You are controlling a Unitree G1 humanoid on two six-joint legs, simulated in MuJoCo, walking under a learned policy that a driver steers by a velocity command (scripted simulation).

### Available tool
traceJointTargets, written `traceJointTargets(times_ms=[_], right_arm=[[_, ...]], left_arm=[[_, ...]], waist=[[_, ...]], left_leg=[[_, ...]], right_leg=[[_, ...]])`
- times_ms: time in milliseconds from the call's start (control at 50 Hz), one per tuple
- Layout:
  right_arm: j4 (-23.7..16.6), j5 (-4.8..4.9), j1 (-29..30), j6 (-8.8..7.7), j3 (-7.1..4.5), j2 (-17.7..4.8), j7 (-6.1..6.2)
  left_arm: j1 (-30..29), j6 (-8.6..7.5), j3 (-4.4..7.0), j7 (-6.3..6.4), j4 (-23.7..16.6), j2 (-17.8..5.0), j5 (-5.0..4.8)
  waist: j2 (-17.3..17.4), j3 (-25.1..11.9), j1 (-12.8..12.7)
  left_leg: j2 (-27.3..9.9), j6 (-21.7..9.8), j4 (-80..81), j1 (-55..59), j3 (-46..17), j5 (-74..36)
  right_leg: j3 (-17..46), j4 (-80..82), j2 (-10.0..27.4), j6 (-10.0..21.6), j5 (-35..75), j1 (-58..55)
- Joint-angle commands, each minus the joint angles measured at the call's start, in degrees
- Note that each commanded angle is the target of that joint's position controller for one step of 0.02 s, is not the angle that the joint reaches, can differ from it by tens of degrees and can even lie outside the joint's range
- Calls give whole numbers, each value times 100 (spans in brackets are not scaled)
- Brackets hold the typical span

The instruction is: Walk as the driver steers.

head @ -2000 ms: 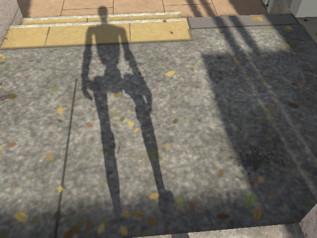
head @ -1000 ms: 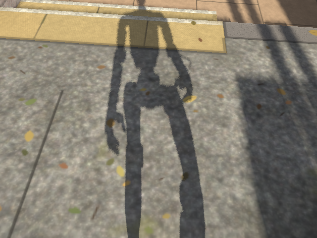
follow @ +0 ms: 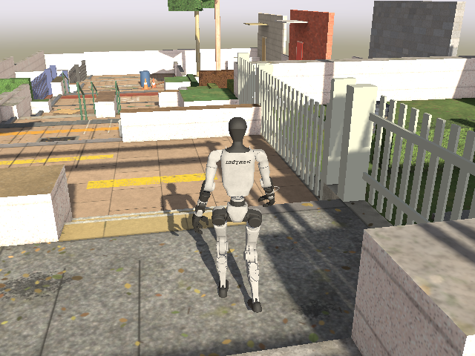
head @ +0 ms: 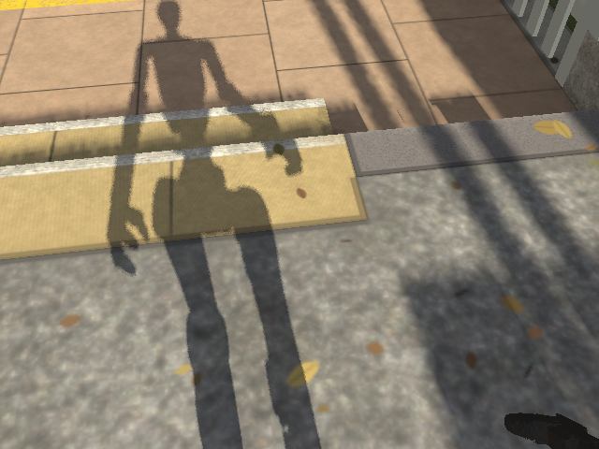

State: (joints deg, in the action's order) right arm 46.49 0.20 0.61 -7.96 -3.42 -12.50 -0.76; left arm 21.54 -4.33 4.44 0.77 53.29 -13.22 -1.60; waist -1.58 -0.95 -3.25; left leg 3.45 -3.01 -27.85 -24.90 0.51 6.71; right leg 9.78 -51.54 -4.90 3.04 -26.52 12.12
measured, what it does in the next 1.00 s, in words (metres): walks ahead, turning left: right foot, then left foot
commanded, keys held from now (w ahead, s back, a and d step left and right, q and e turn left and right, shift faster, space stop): w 0.10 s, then q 0.72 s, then no key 0.18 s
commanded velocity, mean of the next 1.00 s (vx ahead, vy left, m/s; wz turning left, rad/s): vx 0.17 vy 0.00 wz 0.32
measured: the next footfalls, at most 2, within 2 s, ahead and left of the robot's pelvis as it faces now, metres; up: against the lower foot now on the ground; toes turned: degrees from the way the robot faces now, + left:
right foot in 0.38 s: +0.36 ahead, -0.12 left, +0.00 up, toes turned +7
left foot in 0.78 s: +0.24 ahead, +0.13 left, +0.00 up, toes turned +21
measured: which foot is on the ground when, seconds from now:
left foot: down 0.00-0.38, up 0.40-0.76, down 0.78-1.00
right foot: up 0.00-0.36, down 0.38-0.78, up 0.80-1.00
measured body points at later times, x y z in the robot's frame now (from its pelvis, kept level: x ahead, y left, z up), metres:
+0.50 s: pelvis +0.21 -0.02 +0.00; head +0.26 -0.03 +0.45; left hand +0.39 +0.24 -0.09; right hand +0.29 -0.30 -0.13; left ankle +0.11 +0.10 -0.65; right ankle +0.32 -0.12 -0.73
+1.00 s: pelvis +0.22 +0.03 +0.02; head +0.24 +0.08 +0.46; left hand +0.24 +0.35 -0.11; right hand +0.46 -0.17 -0.07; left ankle +0.21 +0.12 -0.73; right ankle +0.30 -0.11 -0.65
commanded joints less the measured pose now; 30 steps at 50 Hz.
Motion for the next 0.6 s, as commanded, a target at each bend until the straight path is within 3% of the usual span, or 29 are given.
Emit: traceJointTargets(times_ms=[20, 40, 60, 100, 160, 200, 280, 340, 360, 380, 400, 420, 440, 460, 480, 520, 600], right_arm=[[149, 80, -1502, 115, -232, -722, 33], [121, 37, -1191, 121, -179, -604, 4], [97, -5, -1054, 104, -128, -503, -8], [172, -23, -1106, 110, -120, -528, -28], [276, 11, -1287, 155, -178, -839, 35], [334, 59, -1424, 240, -215, -967, 94], [472, 146, -1877, 391, -240, -1086, 150], [371, 187, -1726, 466, -246, -1065, 230], [288, 171, -1660, 469, -230, -997, 239], [82, 67, -1573, 440, -155, -756, 236], [156, 42, -2580, 407, -30, -323, 216], [195, 127, -2903, 442, -72, -770, 186], [130, 176, -2512, 544, -180, -1066, 209], [56, 161, -2183, 674, -214, -1058, 260], [20, 128, -2066, 820, -254, -1040, 313], [-85, 102, -2088, 1026, -254, -812, 358], [-337, 61, -1828, 1067, -214, -621, 303]], left_arm=[[-330, -199, 85, -34, -555, -768, -70], [-653, -199, 89, -18, -667, -702, 26], [-721, -172, 128, 7, -694, -678, 96], [-637, -112, 96, 4, -719, -439, 84], [-1115, -120, 20, 39, -924, -238, 216], [-1473, -134, -45, 10, -989, -134, 221], [-2124, -77, -28, -24, -1185, -357, 149], [-1874, -94, 64, -26, -1163, -670, 209], [-1562, -117, 121, 6, -1073, -846, 266], [-988, -128, 203, 76, -1034, -1227, 384], [-790, -25, 208, 108, -1089, -1399, 410], [-721, 70, 158, 66, -1134, -1115, 250], [-984, 126, 97, 68, -1214, -871, 209], [-1298, 170, 46, 93, -1221, -737, 188], [-1565, 212, 12, 102, -1228, -678, 214], [-1944, 261, 46, 96, -1214, -787, 332], [-2156, 254, 100, 141, -1156, -888, 301]], waist=[[644, -559, 802], [343, -124, 630], [363, -54, 479], [591, -48, 308], [510, 24, 281], [576, -91, 373], [738, -186, 542], [796, -328, 261], [664, -511, 123], [122, -1138, -49], [-1201, -1947, 198], [-1200, -2557, 126], [-741, -2028, 105], [-483, -1462, 176], [-439, -1065, 283], [-666, -593, 505], [-673, -587, 542]], left_leg=[[-2255, -1375, 1154, 3449, -3078, 884], [-2018, -1254, 1399, 2653, -2595, 553], [-1842, -1138, 1531, 2220, -2253, 122], [-1662, -1107, 1724, 1777, -1827, -428], [-1449, -1102, 1594, 1408, -1162, -2812], [-1118, -881, 1400, 1153, -715, -3383], [-1089, -683, 970, 1398, -926, -2843], [-1095, -446, 308, 1614, -1363, -2159], [-851, -261, -181, 1418, -1306, -1950], [-471, -12, -1362, 598, -1090, -732], [152, 334, -3116, -777, -609, 3142], [-145, 428, -4016, -1065, -754, 3692], [-353, 547, -4422, -1418, -663, 3269], [-512, 646, -4448, -1583, -496, 2882], [-646, 716, -4382, -1481, -468, 2582], [-670, 731, -4105, -824, -261, 2096], [-739, 599, -2928, -225, -55, 1481]], right_leg=[[-65, -2351, 622, -28, 145, 3405], [-261, -1927, 827, -23, 500, 3299], [-321, -1573, 1006, -27, 710, 3019], [-466, -1084, 1135, -66, 814, 2688], [-781, 124, 1014, -301, 1375, 2414], [-955, 1056, 718, -364, 2226, 1799], [-833, 1986, 340, -370, 2915, 1369], [-627, 2703, 385, -192, 3044, 735], [-615, 2987, 562, -45, 3641, 62], [13, 2563, 1472, 312, 5715, -1326], [1241, 2112, 3077, 1293, 7845, -2853], [1768, 2232, 3370, 1609, 6813, -2834], [1428, 2491, 2981, 1444, 5610, -2345], [995, 2741, 2651, 1234, 4645, -1708], [713, 3010, 2476, 1147, 3849, -1000], [79, 3507, 2159, 1049, 2947, 238], [-621, 3707, 2114, 1065, 2785, 575]])
Velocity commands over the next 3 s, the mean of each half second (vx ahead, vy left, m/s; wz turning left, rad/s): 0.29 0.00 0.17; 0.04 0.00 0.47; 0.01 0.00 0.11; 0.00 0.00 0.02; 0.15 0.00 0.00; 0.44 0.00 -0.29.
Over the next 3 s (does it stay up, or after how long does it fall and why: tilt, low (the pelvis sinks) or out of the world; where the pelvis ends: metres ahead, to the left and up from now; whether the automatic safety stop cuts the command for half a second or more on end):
stays up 0.55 0.10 -0.01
